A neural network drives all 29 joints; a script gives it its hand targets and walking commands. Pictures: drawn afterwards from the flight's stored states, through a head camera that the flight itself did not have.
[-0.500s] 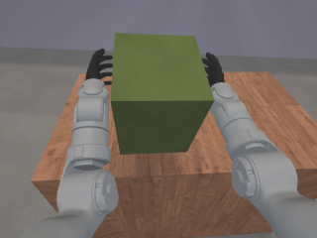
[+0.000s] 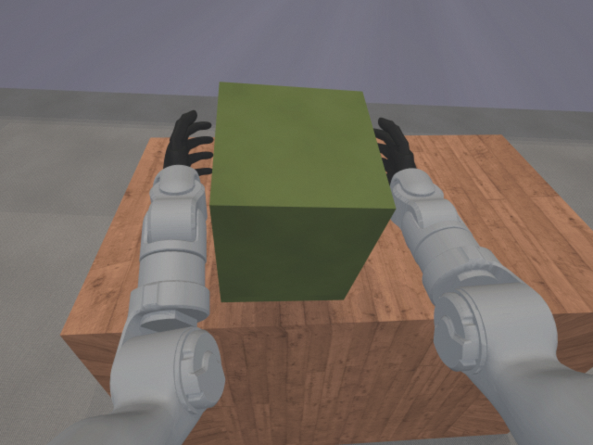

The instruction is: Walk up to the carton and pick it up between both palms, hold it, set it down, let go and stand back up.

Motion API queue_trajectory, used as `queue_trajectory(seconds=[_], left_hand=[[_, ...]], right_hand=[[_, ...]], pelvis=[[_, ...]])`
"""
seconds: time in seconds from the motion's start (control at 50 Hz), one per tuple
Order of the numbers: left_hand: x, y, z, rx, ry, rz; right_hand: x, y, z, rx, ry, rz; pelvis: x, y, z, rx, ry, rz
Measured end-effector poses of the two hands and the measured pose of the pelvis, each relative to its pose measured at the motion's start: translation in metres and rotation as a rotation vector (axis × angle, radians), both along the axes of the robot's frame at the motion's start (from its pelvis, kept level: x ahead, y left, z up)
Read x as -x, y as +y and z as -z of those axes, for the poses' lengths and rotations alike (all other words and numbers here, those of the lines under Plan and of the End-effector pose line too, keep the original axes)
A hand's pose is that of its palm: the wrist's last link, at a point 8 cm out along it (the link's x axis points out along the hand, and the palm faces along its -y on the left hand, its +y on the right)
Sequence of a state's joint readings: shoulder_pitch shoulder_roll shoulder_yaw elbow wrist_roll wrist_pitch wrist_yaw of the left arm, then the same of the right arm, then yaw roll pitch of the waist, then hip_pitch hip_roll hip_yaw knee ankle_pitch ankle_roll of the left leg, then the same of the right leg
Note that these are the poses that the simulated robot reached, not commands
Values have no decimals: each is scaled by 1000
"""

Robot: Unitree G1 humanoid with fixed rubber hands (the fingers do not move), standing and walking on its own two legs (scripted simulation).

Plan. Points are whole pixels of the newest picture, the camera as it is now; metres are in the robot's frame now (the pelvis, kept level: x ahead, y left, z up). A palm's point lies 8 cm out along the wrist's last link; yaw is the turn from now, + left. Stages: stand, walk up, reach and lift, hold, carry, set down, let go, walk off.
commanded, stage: set down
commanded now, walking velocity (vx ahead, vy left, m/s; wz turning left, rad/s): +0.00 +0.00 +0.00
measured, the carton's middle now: (288, 202) +0.43 +0.03 +0.13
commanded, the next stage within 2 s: none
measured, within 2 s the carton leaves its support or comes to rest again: neither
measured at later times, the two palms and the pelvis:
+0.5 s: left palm (192, 176) +0.43 +0.16 +0.18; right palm (394, 176) +0.45 -0.13 +0.16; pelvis +0.02 -0.01 +0.00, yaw +0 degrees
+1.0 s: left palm (205, 189) +0.43 +0.15 +0.15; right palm (397, 181) +0.46 -0.14 +0.15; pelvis +0.03 -0.01 +0.00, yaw +0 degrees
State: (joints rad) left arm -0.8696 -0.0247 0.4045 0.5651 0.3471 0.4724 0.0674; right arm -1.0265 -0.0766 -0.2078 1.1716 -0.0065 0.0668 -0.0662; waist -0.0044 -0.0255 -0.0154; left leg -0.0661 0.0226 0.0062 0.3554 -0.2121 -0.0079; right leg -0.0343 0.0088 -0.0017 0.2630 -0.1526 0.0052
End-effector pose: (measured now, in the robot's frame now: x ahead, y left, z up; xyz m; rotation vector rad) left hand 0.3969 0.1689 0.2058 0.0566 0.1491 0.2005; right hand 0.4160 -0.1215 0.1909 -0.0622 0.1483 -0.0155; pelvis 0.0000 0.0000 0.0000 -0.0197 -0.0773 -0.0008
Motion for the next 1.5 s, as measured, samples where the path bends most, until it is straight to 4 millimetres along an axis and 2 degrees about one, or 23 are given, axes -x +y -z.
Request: queue_trajectory(seconds=[0.18, 0.56, 0.84, 1.04, 1.5], left_hand=[[-6, -5, 8, -1, -4, 9], [-32, -7, 32, 1, 32, -19], [-38, -17, 49, -4, 51, -28], [-35, -17, 58, 10, 52, -39], [-20, -11, 74, 38, 59, -45]], right_hand=[[-4, -7, 6, -1, 9, -12], [-36, -8, 31, 4, 49, -42], [-45, -17, 45, 2, 61, -40], [-45, -17, 46, 28, 54, -50], [-30, -12, 59, 57, 63, -67]], pelvis=[[-3, -1, 0, -1, 11, 0], [-22, -7, -1, -9, 73, 1], [-28, -12, -2, -15, 99, 1], [-28, -12, -2, -15, 104, 1], [-14, -3, -1, -4, 120, 3]])
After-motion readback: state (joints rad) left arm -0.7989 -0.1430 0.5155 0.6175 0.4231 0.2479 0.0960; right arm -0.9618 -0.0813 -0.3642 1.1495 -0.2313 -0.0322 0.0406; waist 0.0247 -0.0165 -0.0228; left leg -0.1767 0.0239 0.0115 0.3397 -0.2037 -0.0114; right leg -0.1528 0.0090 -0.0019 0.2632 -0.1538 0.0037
